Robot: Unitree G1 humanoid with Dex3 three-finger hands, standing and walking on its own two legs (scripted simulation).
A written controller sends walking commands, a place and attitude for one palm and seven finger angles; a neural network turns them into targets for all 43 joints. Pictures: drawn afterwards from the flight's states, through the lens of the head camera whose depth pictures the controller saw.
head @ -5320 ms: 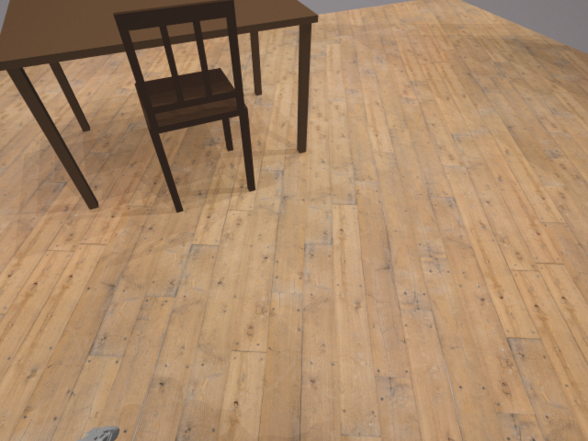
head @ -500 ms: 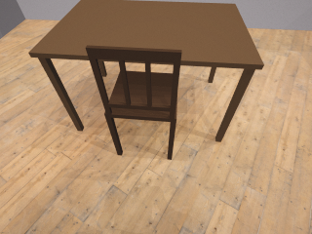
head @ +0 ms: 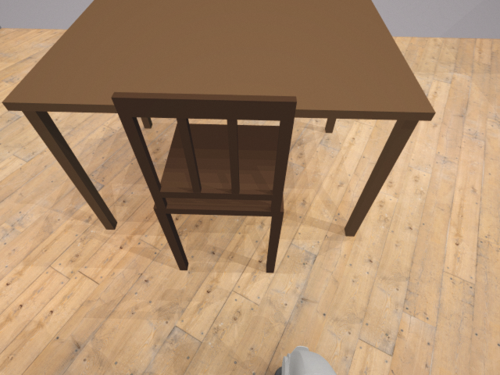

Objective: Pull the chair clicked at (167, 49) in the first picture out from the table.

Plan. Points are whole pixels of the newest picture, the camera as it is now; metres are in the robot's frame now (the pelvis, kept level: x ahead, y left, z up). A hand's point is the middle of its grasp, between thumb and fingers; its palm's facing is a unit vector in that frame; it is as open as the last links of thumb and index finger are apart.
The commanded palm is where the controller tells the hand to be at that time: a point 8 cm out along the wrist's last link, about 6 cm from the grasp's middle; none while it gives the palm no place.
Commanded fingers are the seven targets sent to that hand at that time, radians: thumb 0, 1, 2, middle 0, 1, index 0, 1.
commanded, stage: take the last steps up to it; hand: left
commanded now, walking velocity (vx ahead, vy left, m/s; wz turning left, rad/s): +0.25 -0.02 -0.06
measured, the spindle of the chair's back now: (190, 158) +0.61 +0.16 -0.08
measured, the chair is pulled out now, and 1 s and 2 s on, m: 0.00 0.00 0.00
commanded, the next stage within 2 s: come to a stop and stand still in 0.20 s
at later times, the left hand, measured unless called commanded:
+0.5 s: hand (173, 359) +0.18 +0.15 -0.16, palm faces +0.02 -0.98 -0.19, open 7.4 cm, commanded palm none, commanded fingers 0.00 0.90 0.90 -0.20 -0.30 -0.20 -0.30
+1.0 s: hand (167, 348) +0.19 +0.16 -0.17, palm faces -0.06 -0.95 -0.30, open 7.4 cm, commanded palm none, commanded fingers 0.00 0.90 0.90 -0.20 -0.30 -0.20 -0.30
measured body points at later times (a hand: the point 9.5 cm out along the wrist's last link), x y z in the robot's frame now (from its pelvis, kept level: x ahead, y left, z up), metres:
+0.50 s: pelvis +0.17 -0.02 +0.01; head +0.19 -0.03 +0.46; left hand +0.18 +0.20 -0.15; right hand +0.23 -0.25 -0.15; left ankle +0.23 +0.11 -0.71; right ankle +0.13 -0.09 -0.73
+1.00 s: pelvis +0.14 -0.03 -0.01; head +0.12 -0.06 +0.43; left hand +0.20 +0.21 -0.14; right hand +0.19 -0.28 -0.17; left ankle +0.22 +0.08 -0.73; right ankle +0.10 -0.17 -0.73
